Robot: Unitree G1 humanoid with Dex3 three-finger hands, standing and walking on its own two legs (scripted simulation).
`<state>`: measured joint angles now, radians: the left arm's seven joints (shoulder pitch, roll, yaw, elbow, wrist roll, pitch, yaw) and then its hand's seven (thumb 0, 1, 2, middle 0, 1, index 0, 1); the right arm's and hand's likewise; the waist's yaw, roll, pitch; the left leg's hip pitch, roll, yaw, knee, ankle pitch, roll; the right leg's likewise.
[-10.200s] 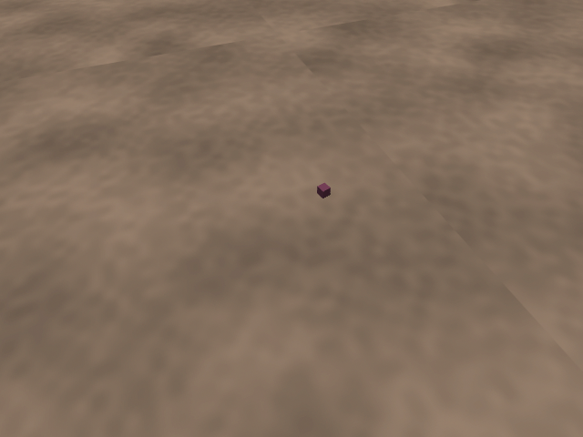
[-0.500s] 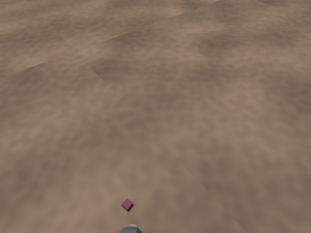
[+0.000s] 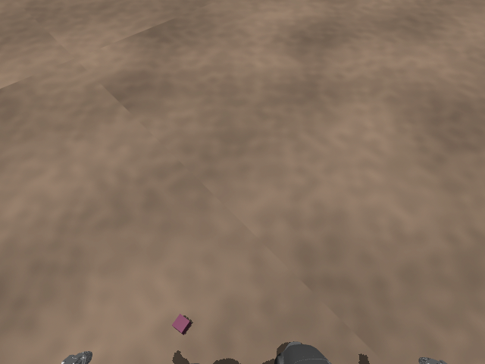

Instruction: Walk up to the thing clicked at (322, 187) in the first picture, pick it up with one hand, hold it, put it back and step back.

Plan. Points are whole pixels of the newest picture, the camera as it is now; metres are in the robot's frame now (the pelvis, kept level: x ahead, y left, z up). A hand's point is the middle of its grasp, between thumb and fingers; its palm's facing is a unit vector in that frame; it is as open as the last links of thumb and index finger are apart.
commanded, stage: walk up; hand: left
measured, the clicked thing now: (181, 324) +0.33 +0.23 -0.73
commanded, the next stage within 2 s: stand in 1.40 s
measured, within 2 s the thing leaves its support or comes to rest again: neither
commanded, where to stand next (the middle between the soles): -0.03 -0.02 m, yaw +2 degrees
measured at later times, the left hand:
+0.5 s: hand out of the picture +0.04 +0.24 -0.15, palm faces +0.07 -0.94 -0.33, open 7.4 cm
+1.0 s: hand out of the picture +0.05 +0.24 -0.13, palm faces +0.08 -0.94 -0.34, open 7.4 cm
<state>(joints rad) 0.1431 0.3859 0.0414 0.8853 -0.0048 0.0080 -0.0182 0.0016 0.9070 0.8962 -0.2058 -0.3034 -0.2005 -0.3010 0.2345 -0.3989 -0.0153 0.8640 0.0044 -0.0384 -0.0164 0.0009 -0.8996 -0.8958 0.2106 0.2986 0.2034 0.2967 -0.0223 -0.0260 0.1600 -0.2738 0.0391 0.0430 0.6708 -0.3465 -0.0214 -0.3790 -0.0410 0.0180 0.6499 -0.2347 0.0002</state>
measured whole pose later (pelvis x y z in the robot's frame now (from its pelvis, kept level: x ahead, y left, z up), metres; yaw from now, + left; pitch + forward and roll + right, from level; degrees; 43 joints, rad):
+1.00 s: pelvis +0.00 -0.02 +0.02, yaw +4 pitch -2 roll +1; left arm 0.10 0.34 0.02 1.15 0.00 -0.02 -0.02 0.00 0.91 0.90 -0.21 -0.30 -0.20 -0.30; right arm 0.15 -0.36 0.00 1.14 -0.02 -0.01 0.01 0.00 -0.90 -0.90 0.21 0.30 0.20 0.30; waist 0.01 0.01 0.03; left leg -0.10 -0.02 -0.02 0.37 -0.25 0.00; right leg -0.26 -0.02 -0.02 0.37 -0.09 0.00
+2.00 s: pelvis +0.03 -0.03 +0.03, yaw +5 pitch -2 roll +0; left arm 0.09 0.34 0.00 1.15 0.00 -0.01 -0.01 0.00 0.91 0.90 -0.21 -0.30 -0.20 -0.30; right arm 0.13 -0.35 0.00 1.13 -0.02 -0.01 0.00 0.00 -0.90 -0.90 0.21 0.30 0.20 0.30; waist 0.00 0.02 0.05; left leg -0.01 0.01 -0.04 0.29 -0.25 -0.02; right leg -0.20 0.00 -0.04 0.35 -0.13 -0.02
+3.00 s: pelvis +0.03 -0.03 +0.03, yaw +4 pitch -2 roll +0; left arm 0.09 0.34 0.00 1.14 0.00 -0.01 -0.01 0.00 0.91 0.90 -0.21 -0.30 -0.20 -0.30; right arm 0.15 -0.36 0.01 1.11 -0.02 -0.01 0.00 0.00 -0.90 -0.90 0.21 0.30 0.20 0.30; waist 0.00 0.02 0.05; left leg -0.01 0.01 -0.04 0.29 -0.25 -0.03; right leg -0.19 0.00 -0.04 0.36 -0.13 -0.02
